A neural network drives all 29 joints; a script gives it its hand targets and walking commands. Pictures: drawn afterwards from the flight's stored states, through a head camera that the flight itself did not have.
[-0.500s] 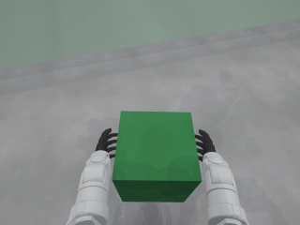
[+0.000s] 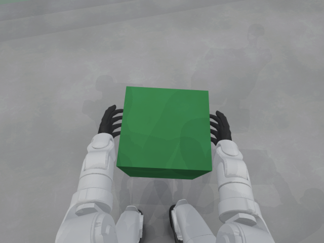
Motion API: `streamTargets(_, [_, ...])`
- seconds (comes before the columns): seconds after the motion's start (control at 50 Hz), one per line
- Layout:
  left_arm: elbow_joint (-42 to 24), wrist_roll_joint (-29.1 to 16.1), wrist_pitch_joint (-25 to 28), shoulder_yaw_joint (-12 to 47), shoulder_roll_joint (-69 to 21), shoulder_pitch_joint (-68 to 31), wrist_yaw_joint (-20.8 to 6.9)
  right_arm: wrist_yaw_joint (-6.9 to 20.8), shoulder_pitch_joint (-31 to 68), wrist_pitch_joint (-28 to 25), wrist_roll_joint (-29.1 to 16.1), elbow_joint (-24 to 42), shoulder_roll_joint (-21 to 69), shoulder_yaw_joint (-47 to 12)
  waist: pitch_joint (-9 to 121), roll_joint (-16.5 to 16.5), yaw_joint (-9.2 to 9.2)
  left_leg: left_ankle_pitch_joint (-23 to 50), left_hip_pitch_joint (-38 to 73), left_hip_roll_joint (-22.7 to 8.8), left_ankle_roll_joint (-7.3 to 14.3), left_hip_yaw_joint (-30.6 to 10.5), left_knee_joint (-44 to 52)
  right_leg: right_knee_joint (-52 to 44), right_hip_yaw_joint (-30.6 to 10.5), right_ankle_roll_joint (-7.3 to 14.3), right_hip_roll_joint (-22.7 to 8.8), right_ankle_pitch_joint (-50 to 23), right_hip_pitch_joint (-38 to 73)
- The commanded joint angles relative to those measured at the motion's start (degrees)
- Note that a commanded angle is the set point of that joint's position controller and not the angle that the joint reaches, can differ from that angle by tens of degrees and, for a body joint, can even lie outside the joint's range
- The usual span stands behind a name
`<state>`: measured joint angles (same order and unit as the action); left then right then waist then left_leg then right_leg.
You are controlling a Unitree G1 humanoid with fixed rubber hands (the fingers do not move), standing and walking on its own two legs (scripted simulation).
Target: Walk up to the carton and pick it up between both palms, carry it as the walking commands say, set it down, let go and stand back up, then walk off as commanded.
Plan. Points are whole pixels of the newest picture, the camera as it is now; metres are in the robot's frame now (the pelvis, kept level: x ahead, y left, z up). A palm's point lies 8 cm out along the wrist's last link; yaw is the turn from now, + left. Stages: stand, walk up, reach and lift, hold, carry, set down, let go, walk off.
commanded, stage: set down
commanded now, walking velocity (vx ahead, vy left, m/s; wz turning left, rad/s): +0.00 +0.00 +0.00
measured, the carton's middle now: (164, 139) +0.38 -0.03 -0.12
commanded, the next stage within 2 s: none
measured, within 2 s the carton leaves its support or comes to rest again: neither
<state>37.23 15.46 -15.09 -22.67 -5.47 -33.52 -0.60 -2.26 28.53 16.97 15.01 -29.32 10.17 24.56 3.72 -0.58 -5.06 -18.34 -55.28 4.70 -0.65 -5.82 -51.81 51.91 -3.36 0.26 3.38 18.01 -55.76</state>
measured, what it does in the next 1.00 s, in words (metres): lowers itself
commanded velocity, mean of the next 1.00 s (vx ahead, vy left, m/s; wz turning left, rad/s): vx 0.00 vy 0.00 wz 0.00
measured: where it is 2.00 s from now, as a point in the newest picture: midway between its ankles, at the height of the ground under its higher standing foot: (157, 237)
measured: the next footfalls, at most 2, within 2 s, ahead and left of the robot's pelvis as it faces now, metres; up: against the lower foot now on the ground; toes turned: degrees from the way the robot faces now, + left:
none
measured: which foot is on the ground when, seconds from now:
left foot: down 0.00-1.00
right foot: down 0.00-1.00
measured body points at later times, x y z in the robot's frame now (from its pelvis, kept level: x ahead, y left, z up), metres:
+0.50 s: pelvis +0.00 +0.01 -0.07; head +0.20 +0.00 +0.33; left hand +0.43 +0.11 -0.16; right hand +0.38 -0.20 -0.15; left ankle +0.05 +0.12 -0.68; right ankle +0.06 -0.11 -0.68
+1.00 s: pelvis -0.02 +0.00 -0.14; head +0.22 +0.00 +0.23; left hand +0.46 +0.10 -0.24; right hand +0.41 -0.20 -0.23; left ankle +0.05 +0.12 -0.68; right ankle +0.06 -0.11 -0.68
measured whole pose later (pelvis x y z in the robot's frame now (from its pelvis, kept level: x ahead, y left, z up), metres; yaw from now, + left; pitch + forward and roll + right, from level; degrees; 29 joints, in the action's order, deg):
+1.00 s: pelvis -0.02 +0.00 -0.14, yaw +0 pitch +41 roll +0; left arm 45.1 8.7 -13.3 -21.2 -0.3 -51.9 5.5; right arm -3.3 47.8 14.8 8.8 -39.1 1.5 25.4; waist 9.9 -1.9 -5.6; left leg -28.8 -99.5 8.2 -2.0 -5.2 -87.1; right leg 87.0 -3.6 -1.2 5.5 28.3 -100.0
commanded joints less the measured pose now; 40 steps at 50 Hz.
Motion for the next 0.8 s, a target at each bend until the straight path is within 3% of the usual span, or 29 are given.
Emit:
streamTargets(0.0, [2.15, -5.68, 1.31, 29.84, -58.77, -30.83, -10.94, 14.37, 37.09, -2.29, -6.76, -0.97, 49.72, -32.88, 38.01, -1.53, 0.01, 6.67, 12.05, 3.16, 1.34, 1.55, 1.58, -1.44, 0.86, -1.22, 2.59, -10.26, 17.03])
streamTargets(0.02, [2.61, -5.95, 1.18, 30.34, -59.86, -31.24, -10.74, 14.5, 36.4, -2.16, -6.4, -2.06, 49.1, -31.89, 38.71, -2.04, -1.18, 6.71, 12.62, 3.07, 1.06, 1.37, 0.99, -0.58, 1.22, -1.12, 2.94, -9.94, 15.23])
streamTargets(0.06, [1.85, -6.36, 1.25, 30.94, -59.56, -33.27, -10.48, 14.86, 36.64, -1.92, -6.79, -3.2, 49.75, -31.41, 39.35, -2.2, -1.62, 6.51, 11.08, 3.29, 0.86, 1.74, -0.47, 0.42, 1.35, -1.22, 3.13, -9.82, 13.44])
streamTargets(0.12, [3.88, -5.89, 1.14, 29.78, -60.17, -31.87, -9.83, 15.36, 39.42, -2.09, -7.61, -2.08, 49.47, -32.16, 40.9, -2.41, -0.02, 7.52, 8.94, 3.5, 0.81, 1.83, -2.66, 2.98, 1.76, -1.44, 3.25, -10.29, 10.56])
streamTargets(0.22, [2.98, -7.62, 1.9, 31.16, -59.72, -35.06, -8.94, 15.47, 39.44, -2.37, -7.82, -3.2, 49.0, -31.7, 44.81, -1.52, -2.07, 9.84, 5.88, 3.86, 0.33, 1.86, -6.29, 6.15, 2.14, -1.63, 3.69, -13.29, 7.47])
streamTargets(0.26, [2.83, -7.73, 2.53, 31.17, -59.36, -34.22, -8.37, 15.43, 39.32, -2.77, -8.39, -3.38, 49.15, -31.99, 46.83, -1.88, -0.9, 12.09, 4.59, 4.14, 0.26, 1.99, -7.93, 7.89, 2.06, -1.72, 3.77, -15.63, 6.28])
streamTargets(0.3, [3.15, -7.9, 2.93, 31.19, -58.85, -34.69, -7.86, 15.52, 39.38, -3.02, -8.41, -4.19, 47.94, -31.52, 47.25, -1.38, -1.43, 12.57, 2.95, 4.38, -0.16, 2.0, -9.14, 9.2, 2.51, -1.9, 3.98, -16.0, 4.47])
streamTargets(0.32, [3.79, -7.81, 2.98, 30.83, -59.05, -33.88, -7.55, 15.46, 39.54, -3.39, -8.85, -3.87, 47.69, -31.89, 47.65, -2.61, -0.75, 13.59, 2.96, 4.34, -0.21, 2.14, -9.88, 9.75, 2.13, -1.85, 3.93, -16.58, 3.34])
streamTargets(0.4, [2.31, -8.71, 3.73, 32.21, -58.06, -36.78, -6.52, 15.08, 39.94, -3.86, -9.34, -4.71, 46.6, -31.04, 50.3, -2.69, -2.29, 12.74, 0.07, 4.76, -0.71, 2.26, -12.47, 12.41, 2.57, -2.02, 4.22, -16.3, 1.16])
streamTargets(0.44, [3.2, -8.58, 3.73, 31.92, -57.98, -36.59, -6.1, 14.98, 40.73, -3.97, -9.76, -4.9, 46.24, -31.22, 50.16, -3.57, -1.34, 12.28, -0.87, 5.01, -0.72, 2.51, -13.59, 13.73, 2.67, -2.14, 4.31, -15.56, -0.87])
streamTargets(0.54, [3.13, -9.73, 4.06, 32.15, -57.03, -39.01, -5.38, 14.24, 42.96, -4.1, -10.68, -4.61, 45.34, -31.6, 53.75, -2.25, -2.38, 11.36, -6.05, 5.53, -1.01, 3.21, -17.42, 17.06, 3.06, -2.55, 4.44, -15.85, -1.86])
streamTargets(0.64, [3.58, -9.63, 3.94, 31.19, -55.83, -41.75, -4.55, 13.72, 46.01, -4.05, -11.42, -5.68, 44.66, -31.12, 54.14, -3.77, -1.31, 8.67, -8.9, 5.78, -0.94, 4.06, -20.19, 19.89, 3.3, -2.74, 4.55, -13.03, -6.03])
streamTargets(0.68, [4.44, -9.96, 3.76, 30.69, -55.41, -43.17, -4.41, 13.53, 47.05, -3.86, -11.1, -6.64, 43.75, -30.05, 52.83, -3.01, -2.42, 7.07, -11.07, 5.84, -0.93, 3.9, -21.01, 20.78, 3.64, -2.7, 4.63, -11.72, -7.15])
streamTargets(0.78, [4.61, -10.81, 3.86, 29.87, -53.88, -47.5, -4.04, 12.79, 50.59, -3.77, -11.59, -6.6, 43.62, -29.8, 55.63, -2.26, -2.55, 5.66, -14.38, 6.23, -0.98, 4.83, -24.32, 23.85, 4.17, -3.2, 4.84, -11.06, -8.48])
